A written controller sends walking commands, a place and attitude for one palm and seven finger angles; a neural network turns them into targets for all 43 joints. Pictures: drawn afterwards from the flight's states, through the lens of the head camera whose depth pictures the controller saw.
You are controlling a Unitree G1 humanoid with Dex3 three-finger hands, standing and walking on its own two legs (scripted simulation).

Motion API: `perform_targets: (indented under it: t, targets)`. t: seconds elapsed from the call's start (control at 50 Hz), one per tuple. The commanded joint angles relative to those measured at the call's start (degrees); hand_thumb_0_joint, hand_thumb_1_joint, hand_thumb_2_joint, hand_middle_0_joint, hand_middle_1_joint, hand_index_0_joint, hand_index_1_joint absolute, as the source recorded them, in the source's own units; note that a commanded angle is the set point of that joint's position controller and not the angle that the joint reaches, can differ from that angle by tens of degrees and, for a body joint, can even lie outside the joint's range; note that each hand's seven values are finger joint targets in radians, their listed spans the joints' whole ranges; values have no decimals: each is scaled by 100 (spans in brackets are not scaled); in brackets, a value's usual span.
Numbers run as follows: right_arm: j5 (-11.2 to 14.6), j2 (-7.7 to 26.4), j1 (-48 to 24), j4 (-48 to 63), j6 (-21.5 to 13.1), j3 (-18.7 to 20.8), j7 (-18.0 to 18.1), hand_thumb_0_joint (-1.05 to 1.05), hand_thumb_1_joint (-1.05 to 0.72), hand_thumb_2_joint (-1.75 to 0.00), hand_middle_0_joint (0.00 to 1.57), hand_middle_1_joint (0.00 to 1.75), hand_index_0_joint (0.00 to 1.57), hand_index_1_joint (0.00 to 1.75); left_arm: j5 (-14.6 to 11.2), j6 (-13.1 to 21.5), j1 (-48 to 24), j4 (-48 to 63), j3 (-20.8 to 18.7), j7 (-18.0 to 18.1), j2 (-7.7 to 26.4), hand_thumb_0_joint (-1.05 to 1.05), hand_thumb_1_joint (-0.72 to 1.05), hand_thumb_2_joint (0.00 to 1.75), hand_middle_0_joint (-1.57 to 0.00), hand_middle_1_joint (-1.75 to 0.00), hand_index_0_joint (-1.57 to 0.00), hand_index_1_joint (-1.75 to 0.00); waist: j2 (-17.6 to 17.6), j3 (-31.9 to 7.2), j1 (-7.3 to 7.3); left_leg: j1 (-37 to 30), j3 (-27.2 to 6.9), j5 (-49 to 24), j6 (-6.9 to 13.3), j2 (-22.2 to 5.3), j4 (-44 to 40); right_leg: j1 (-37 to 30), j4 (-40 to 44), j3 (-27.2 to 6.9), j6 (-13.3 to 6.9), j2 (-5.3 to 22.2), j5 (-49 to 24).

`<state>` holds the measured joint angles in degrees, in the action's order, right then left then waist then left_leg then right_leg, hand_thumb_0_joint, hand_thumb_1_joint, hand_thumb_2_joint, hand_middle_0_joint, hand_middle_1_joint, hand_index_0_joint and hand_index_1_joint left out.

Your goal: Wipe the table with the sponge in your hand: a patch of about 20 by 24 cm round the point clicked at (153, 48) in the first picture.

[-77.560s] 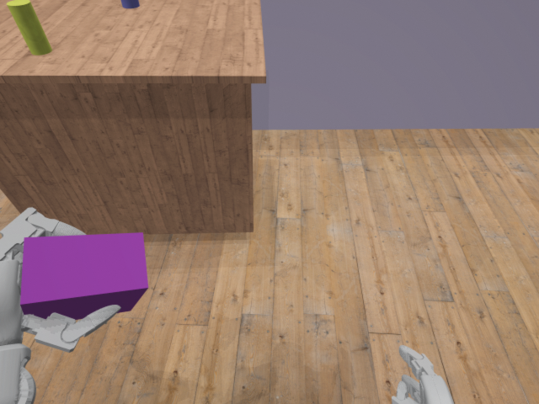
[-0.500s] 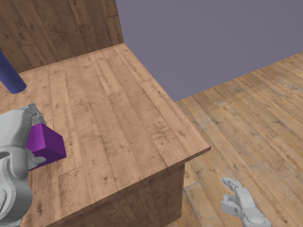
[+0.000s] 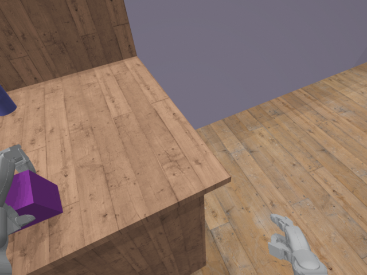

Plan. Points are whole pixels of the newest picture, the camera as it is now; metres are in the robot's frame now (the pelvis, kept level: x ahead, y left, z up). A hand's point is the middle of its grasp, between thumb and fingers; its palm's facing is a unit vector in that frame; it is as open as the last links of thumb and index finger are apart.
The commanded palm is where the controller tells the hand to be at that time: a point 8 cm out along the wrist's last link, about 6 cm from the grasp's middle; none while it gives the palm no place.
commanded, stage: lift the sponge slowly off the table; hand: left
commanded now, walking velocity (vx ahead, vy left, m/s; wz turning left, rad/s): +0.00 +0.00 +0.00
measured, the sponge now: (21, 207) +0.17 +0.35 +0.11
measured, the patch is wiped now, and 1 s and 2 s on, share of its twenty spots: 1.00 1.00 1.00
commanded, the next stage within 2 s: none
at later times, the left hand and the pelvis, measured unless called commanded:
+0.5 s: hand (10, 196) +0.16 +0.33 +0.17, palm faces +0.09 -0.02 -1.00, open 10.1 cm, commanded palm +0.12 +0.33 +0.23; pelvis +0.00 -0.03 +0.00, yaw +2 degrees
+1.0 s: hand out of the picture +0.16 +0.33 +0.19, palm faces +0.16 -0.02 -0.99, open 10.1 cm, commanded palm +0.12 +0.33 +0.26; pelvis -0.03 -0.02 +0.00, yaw +2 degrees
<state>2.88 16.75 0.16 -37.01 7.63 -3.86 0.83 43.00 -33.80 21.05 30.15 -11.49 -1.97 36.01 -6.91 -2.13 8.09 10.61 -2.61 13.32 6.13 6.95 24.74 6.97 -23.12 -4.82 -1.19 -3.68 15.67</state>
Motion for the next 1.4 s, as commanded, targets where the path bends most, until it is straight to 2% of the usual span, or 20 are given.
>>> perform_targets:
  t: [0.0, 0.12, 0.14, 0.32, 0.34, 0.54, 0.62, 0.64, 0.72, 0.74, 0.82, 0.84, 0.92, 0.94, 1.06, 1.12, 1.14, 1.18, 1.34, 1.38]
  targets:
    - [7, 612, -1164, 935, -279, 161, 200, 0, -90, -90, 20, 30, 20, 30, -101, -38, -206, -172, -373, -263, 1189, 0, 10, 130, -120, -160, -120, -160, 738, -354, 32, 40, -228, -1467, -396, -539, -237, -286, 160, 185, -120, 144, -1317]
    - [-5, 643, -1255, 913, -358, 135, 340, 0, -90, -90, 20, 30, 20, 30, 95, 12, -612, -585, -647, -496, 1840, 0, 10, 130, -120, -160, -120, -160, 583, -471, 75, 82, -231, -1384, -350, -426, -42, -268, 141, -116, -137, 116, -1354]
    - [7, 580, -1194, 943, -353, 125, 330, 0, -90, -90, 20, 30, 20, 30, 9, 74, -560, -512, -540, -534, 1658, 0, 10, 130, -120, -160, -120, -160, 650, -561, 3, 115, -198, -1440, -341, -425, -13, -418, 65, 14, -99, 175, -1454]
    - [-69, 625, -1089, 960, -430, 182, 393, 0, -90, -90, 20, 30, 20, 30, -37, 535, -521, -354, -1255, -567, 2380, 0, 10, 130, -120, -160, -120, -160, 401, -616, 97, 74, -218, -1600, -305, -324, 259, -259, 35, -179, -124, 134, -1814]
    - [-42, 552, -1046, 1025, -430, 155, 390, 0, -90, -90, 20, 30, 20, 30, -120, 604, -674, -203, -1036, -549, 2118, 0, 10, 130, -120, -160, -120, -160, 383, -684, -6, 79, -188, -1579, -303, -337, 250, -366, -6, -24, -91, 204, -1771]
    - [-27, 564, -1045, 969, -517, 201, 495, 0, -90, -90, 20, 30, 20, 30, 60, 644, -1841, -134, -955, -304, 2295, 0, 10, 130, -120, -160, -120, -160, 209, -838, -58, -25, -296, -1554, -322, -293, 219, -288, -24, -88, -183, 171, -1595]
    - [-49, 560, -1278, 962, -541, 187, 481, 0, -90, -90, 20, 30, 20, 30, 113, 576, -1729, 14, -1238, -302, 2607, 0, 10, 130, -120, -160, -120, -160, 61, -924, 103, -67, -369, -1643, -349, -282, 182, -360, -27, -262, -248, 116, -1748]
    - [-31, 500, -1191, 974, -520, 167, 477, 0, -90, -90, 20, 30, 20, 30, 46, 612, -1868, 101, -1016, -305, 2366, 0, 10, 130, -120, -160, -120, -160, 173, -937, -1, -40, -338, -1581, -353, -300, 139, -441, -44, -74, -199, 173, -1621]
    - [-24, 534, -1336, 903, -511, 148, 484, 0, -90, -90, 20, 30, 20, 30, 151, 515, -2169, -94, -1235, -294, 2700, 0, 10, 130, -120, -160, -120, -160, 74, -706, 81, -44, -395, -1402, -378, -331, 34, -185, 107, -228, -265, 79, -1277]
    - [-26, 491, -1273, 929, -510, 133, 475, 0, -90, -90, 20, 30, 20, 30, 75, 545, -2290, -102, -991, -295, 2410, 0, 10, 130, -120, -160, -120, -160, 160, -761, 12, -38, -359, -1390, -385, -342, 17, -315, 81, -79, -233, 162, -1279]
    - [-3, 521, -1507, 923, -500, 112, 473, 0, -90, -90, 20, 30, 20, 30, 192, 416, -2540, -77, -1062, -353, 2650, 0, 10, 130, -120, -160, -120, -160, -177, -812, 110, -131, -414, -1367, -405, -336, -58, -241, 141, -233, -302, 96, -1182]
    - [6, 468, -1425, 936, -494, 101, 458, 0, -90, -90, 20, 30, 20, 30, 106, 424, -2568, -9, -807, -367, 2331, 0, 10, 130, -120, -160, -120, -160, -46, -842, 28, -143, -396, -1387, -414, -350, -112, -350, 116, -48, -263, 146, -1174]
    - [25, 508, -1568, 928, -519, 73, 496, 0, -90, -90, 20, 30, 20, 30, 236, 257, -2770, -155, -787, -498, 2477, 0, 10, 130, -120, -160, -120, -160, -24, -714, 75, -111, -451, -1123, -411, -395, -267, -165, 215, -105, -286, 78, -831]
    - [29, 464, -1513, 950, -517, 52, 494, 0, -90, -90, 20, 30, 20, 30, 175, 298, -2974, -44, -493, -514, 2175, 0, 10, 130, -120, -160, -120, -160, -15, -764, -21, -167, -425, -1081, -424, -423, -316, -222, 204, 80, -253, 143, -768]
    - [-2, 486, -1523, 875, -567, 28, 536, 0, -90, -90, 20, 30, 20, 30, 301, 317, -3605, -297, -618, -522, 2500, 0, 10, 130, -120, -160, -120, -160, 111, -844, 96, -200, -508, -769, -445, -463, -523, -277, 295, 84, -290, 137, -394]
    - [22, 468, -1624, 929, -583, 8, 523, 0, -90, -90, 20, 30, 20, 30, 424, 245, -3847, -291, -564, -530, 2513, 0, 10, 130, -120, -160, -120, -160, -218, -893, 146, -184, -520, -687, -458, -468, -577, -223, 297, -45, -357, 84, -264]
    - [19, 424, -1611, 926, -587, -12, 499, 0, -90, -90, 20, 30, 20, 30, 324, 281, -3901, -272, -309, -536, 2187, 0, 10, 130, -120, -160, -120, -160, -102, -911, 74, -223, -508, -723, -483, -482, -605, -294, 276, 99, -331, 142, -349]
    - [-13, 468, -1582, 866, -564, 23, 492, 0, -90, -90, 20, 30, 20, 30, 275, 294, -3783, -285, -595, -539, 2476, 0, 10, 130, -120, -160, -120, -160, -78, -1018, 164, -268, -501, -861, -477, -466, -584, -371, 282, 95, -310, 145, -511]
    - [51, 430, -1650, 1002, -519, -28, 432, 0, -90, -90, 20, 30, 20, 30, 127, 148, -3720, -67, -462, -584, 2234, 0, 10, 130, -120, -160, -120, -160, 17, -882, 120, -222, -468, -912, -501, -512, -584, -276, 265, 106, -302, 146, -509]
    - [21, 479, -1624, 948, -526, 16, 453, 0, -90, -90, 20, 30, 20, 30, 112, 182, -3782, -43, -644, -571, 2456, 0, 10, 130, -120, -160, -120, -160, 9, -1032, 183, -305, -477, -1035, -490, -500, -552, -334, 250, 102, -295, 153, -673]
